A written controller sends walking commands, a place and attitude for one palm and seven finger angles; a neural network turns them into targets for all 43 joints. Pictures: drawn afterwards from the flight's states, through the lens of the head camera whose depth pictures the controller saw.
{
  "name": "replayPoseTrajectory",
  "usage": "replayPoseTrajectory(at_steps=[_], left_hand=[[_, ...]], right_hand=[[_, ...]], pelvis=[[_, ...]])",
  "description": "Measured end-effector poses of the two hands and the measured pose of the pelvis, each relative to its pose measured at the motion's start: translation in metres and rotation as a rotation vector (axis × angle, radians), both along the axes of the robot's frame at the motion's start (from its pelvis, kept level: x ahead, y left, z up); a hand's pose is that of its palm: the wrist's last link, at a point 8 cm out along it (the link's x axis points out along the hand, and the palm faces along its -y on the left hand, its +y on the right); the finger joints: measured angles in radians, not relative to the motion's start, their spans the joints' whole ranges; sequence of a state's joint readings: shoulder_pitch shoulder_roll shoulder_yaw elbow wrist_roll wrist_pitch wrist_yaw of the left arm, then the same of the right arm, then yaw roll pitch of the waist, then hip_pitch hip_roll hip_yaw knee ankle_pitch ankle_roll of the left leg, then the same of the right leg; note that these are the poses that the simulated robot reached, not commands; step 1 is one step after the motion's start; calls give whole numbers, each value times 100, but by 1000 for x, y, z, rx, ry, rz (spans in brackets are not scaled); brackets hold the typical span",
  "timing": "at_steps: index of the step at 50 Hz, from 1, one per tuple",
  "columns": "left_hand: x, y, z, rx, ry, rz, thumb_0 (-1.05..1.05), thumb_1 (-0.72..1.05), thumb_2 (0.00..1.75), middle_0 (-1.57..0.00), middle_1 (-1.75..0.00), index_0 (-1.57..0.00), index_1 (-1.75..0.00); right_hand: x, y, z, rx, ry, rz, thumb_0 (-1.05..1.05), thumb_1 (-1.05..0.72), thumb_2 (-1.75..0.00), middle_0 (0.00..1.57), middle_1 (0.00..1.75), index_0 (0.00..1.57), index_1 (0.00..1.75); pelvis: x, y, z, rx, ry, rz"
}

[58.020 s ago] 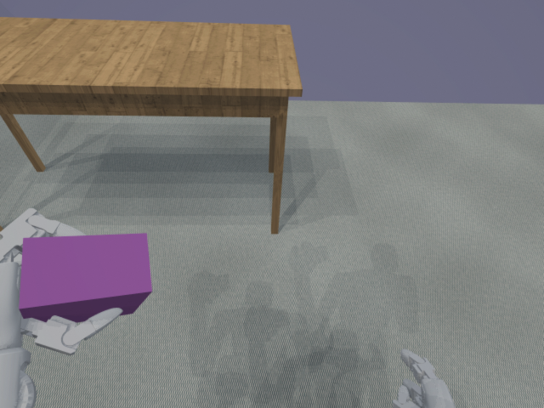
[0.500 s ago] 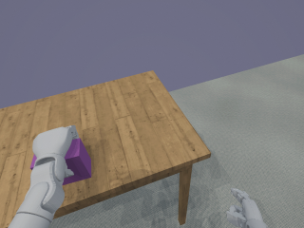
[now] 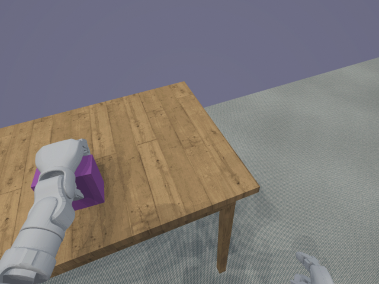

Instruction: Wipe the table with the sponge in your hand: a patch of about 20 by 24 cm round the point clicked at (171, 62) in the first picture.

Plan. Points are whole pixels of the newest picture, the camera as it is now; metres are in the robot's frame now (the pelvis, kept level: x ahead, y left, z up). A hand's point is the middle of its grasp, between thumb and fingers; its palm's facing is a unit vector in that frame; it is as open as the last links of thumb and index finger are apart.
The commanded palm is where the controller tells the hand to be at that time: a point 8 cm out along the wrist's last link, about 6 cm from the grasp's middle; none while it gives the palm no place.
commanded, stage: wipe forward along the middle lane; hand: left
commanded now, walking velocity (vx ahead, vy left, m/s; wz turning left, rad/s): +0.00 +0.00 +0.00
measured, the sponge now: (75, 189) +0.31 +0.31 +0.03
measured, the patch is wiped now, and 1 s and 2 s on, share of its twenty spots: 1.00 1.00 1.00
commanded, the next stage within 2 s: slide back across to the first lane in 0.82 s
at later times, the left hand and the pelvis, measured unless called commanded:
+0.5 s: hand (72, 154) +0.37 +0.33 +0.08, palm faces -0.10 -0.01 -0.99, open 10.3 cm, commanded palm +0.36 +0.33 +0.11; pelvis +0.00 +0.01 +0.00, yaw +0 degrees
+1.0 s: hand (70, 141) +0.41 +0.36 +0.08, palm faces -0.12 +0.00 -0.99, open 10.3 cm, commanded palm +0.39 +0.35 +0.12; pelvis +0.01 +0.03 +0.00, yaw +0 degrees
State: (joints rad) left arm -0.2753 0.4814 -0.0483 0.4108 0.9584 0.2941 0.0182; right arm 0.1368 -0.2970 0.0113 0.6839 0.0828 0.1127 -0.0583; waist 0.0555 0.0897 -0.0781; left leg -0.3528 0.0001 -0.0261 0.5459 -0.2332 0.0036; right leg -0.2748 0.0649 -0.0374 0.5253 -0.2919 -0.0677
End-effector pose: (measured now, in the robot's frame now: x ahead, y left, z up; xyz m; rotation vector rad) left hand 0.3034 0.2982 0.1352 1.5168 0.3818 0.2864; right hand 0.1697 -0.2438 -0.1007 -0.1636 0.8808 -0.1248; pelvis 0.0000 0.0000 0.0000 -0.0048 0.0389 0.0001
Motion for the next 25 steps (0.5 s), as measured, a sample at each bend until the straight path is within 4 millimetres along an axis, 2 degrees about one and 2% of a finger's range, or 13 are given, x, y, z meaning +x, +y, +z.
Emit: replayPoseTrajectory(at_steps=[25], left_hand=[[53,23,2,30,47,-10,0,-60,108,-75,-134,-77,-136]], right_hand=[[-30,4,-11,-16,118,-42,1,-90,-90,20,29,20,30]], pelvis=[[1,12,-2,-14,65,8]])
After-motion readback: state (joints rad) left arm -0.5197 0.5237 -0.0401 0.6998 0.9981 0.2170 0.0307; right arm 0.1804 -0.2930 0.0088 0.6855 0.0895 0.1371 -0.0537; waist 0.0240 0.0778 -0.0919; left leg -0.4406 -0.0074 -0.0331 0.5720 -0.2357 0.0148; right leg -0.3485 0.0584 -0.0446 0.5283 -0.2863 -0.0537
